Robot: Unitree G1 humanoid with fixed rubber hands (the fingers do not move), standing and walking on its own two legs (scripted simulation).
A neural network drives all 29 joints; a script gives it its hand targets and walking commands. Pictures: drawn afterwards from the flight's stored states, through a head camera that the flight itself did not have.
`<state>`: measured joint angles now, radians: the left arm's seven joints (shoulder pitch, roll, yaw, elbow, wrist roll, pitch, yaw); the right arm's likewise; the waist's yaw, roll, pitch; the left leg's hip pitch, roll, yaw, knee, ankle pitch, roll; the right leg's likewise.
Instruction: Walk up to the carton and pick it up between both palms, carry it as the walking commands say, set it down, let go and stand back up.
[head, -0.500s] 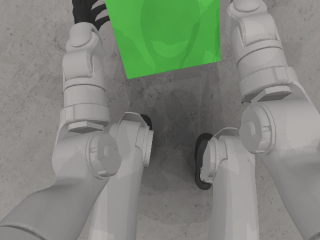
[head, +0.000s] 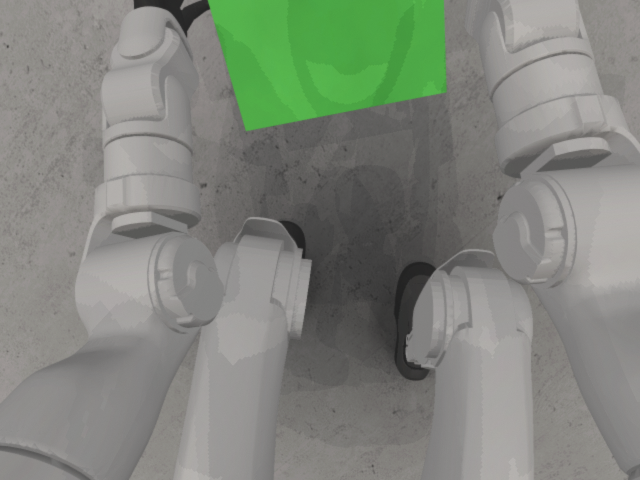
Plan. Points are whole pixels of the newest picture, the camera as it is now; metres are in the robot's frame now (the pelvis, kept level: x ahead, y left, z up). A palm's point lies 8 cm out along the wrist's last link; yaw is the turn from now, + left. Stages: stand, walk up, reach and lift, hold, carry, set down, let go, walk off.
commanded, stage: set down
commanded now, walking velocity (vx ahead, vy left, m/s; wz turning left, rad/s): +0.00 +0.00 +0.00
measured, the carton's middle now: out of the picture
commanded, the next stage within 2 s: none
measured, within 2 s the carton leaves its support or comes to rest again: rests again in 1.70 s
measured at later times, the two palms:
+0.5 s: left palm (161, 0) +0.52 +0.23 -0.15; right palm out of the picture +0.60 -0.05 -0.15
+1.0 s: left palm out of the picture +0.52 +0.24 -0.15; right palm out of the picture +0.60 -0.05 -0.16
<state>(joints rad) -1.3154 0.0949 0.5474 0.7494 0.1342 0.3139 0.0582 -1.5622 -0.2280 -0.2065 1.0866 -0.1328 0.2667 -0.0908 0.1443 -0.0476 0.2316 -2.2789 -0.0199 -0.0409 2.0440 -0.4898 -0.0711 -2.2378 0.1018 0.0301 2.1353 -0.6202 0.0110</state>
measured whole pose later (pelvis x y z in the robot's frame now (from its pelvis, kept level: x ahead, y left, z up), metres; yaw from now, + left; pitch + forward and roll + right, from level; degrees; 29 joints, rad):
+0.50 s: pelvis +0.01 +0.00 -0.01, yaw +1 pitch +43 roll +3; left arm -1.35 0.12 0.59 0.78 0.15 0.28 0.00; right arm -1.58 -0.21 -0.28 1.06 -0.20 0.23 -0.05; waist 0.14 -0.03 0.24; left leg -2.31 -0.02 -0.03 2.06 -0.51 -0.08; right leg -2.27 0.10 0.04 2.16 -0.64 0.01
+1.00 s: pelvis +0.02 +0.00 +0.00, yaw +1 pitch +46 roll +4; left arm -1.33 0.11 0.65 0.79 0.18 0.23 -0.03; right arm -1.55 -0.18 -0.33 1.02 -0.26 0.20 -0.03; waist 0.14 -0.03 0.19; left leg -2.33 -0.02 -0.03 2.06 -0.53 -0.08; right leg -2.29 0.10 0.04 2.16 -0.66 0.01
